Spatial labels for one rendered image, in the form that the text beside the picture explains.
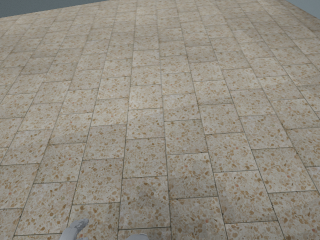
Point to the robot left hand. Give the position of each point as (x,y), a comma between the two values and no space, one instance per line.
(75,227)

